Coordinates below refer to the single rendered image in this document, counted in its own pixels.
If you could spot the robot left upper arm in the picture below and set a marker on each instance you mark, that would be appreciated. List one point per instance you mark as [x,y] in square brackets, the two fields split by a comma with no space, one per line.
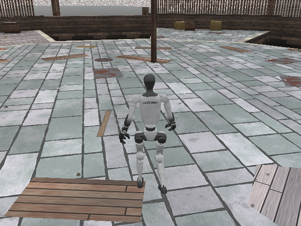
[132,107]

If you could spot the robot right upper arm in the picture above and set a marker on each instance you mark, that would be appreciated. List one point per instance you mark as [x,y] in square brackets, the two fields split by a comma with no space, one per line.
[167,106]

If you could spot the robot right forearm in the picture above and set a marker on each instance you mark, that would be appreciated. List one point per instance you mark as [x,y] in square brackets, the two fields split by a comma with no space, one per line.
[172,121]

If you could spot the robot right hand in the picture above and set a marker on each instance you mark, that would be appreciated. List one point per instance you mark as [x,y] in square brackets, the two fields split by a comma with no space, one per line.
[173,127]

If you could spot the robot left forearm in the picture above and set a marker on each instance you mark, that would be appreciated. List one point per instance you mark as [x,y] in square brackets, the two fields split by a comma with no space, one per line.
[125,126]

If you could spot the left robot thigh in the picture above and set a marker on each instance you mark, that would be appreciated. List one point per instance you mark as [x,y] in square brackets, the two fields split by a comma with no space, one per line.
[139,141]

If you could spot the robot left hand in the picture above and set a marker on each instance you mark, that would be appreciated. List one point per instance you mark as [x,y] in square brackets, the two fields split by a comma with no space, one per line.
[121,137]

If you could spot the left robot shin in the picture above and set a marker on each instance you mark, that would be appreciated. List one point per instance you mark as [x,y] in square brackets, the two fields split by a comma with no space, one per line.
[139,165]

